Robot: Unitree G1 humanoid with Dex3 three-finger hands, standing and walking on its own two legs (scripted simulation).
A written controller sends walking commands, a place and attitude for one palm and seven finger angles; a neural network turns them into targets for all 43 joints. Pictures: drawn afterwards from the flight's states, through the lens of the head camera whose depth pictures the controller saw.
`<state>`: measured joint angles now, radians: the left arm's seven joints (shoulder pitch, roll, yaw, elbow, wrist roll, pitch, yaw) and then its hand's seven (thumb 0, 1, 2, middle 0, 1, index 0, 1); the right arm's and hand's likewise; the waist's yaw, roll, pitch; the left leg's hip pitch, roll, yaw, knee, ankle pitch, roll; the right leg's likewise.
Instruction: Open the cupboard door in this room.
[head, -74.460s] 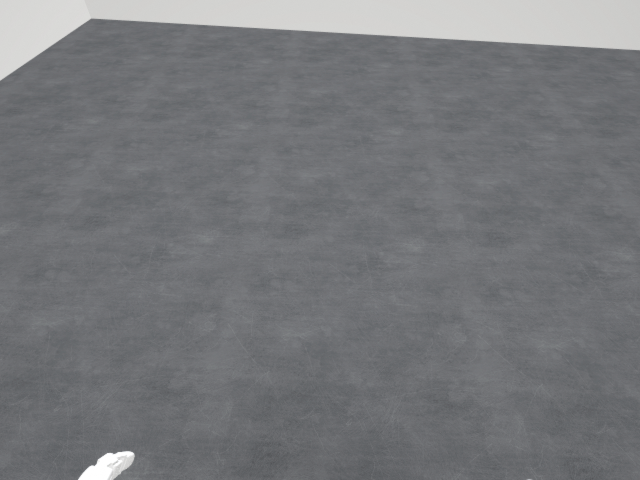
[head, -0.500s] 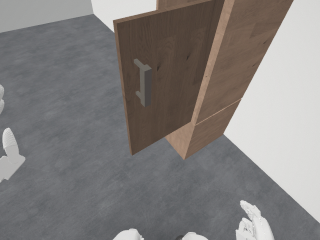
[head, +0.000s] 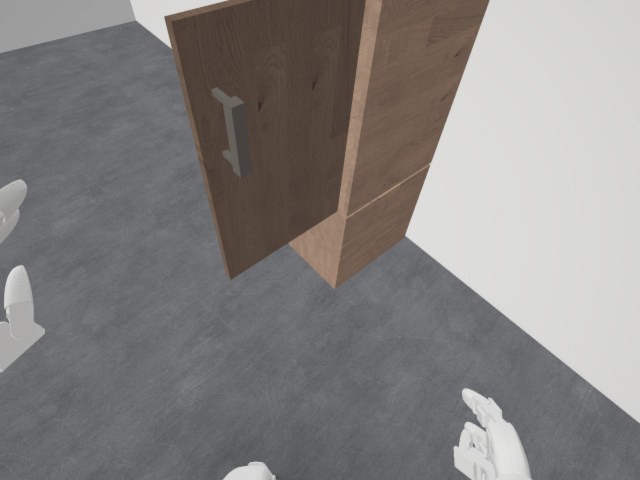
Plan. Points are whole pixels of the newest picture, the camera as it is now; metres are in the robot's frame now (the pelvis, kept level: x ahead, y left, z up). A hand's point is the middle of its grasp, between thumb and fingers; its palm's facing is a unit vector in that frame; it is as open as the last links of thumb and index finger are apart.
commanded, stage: stop stepping back and stand still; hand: left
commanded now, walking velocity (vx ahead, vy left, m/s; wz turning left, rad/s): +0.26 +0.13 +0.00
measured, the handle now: (230, 133) +0.59 +0.18 +0.09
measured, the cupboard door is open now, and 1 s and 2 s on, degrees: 91 91 91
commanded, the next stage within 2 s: let the arm hang, fingers relaxed in 1.04 s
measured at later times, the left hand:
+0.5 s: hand out of the picture +0.12 +0.28 +0.16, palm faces +0.50 -0.74 -0.45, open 7.4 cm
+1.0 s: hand out of the picture +0.08 +0.30 +0.16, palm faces +0.48 -0.76 -0.44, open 7.4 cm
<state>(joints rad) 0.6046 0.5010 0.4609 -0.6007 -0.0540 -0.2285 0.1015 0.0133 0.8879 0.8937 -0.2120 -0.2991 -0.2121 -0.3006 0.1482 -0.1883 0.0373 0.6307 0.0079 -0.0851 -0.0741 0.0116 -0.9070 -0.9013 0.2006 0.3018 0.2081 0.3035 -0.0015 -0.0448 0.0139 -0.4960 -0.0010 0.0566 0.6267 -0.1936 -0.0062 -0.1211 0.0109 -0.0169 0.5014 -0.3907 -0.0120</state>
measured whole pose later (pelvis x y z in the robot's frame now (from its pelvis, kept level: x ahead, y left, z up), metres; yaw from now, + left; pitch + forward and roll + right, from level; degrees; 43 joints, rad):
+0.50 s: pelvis -0.06 +0.00 +0.00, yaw +4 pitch +0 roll +1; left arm 0.51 0.37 0.40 -0.43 -0.02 -0.21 0.16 0.01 0.89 0.89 -0.21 -0.30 -0.21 -0.30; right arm 0.27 -0.24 -0.01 0.68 0.00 -0.12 -0.09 0.01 -0.91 -0.90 0.20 0.30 0.20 0.30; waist 0.00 -0.01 -0.01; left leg -0.23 0.03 0.04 0.50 -0.28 -0.01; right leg -0.25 -0.02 -0.10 0.54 -0.29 -0.03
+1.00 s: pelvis -0.10 +0.03 +0.01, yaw +3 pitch -1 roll +0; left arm 0.52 0.35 0.39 -0.44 -0.01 -0.19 0.15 0.02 0.89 0.89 -0.21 -0.30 -0.21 -0.30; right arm 0.24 -0.20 0.03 0.62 -0.01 -0.13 -0.07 0.01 -0.91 -0.90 0.20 0.30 0.21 0.30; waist 0.01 0.00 0.03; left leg -0.24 0.01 0.06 0.46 -0.19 0.02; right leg -0.24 -0.04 -0.07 0.44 -0.18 0.01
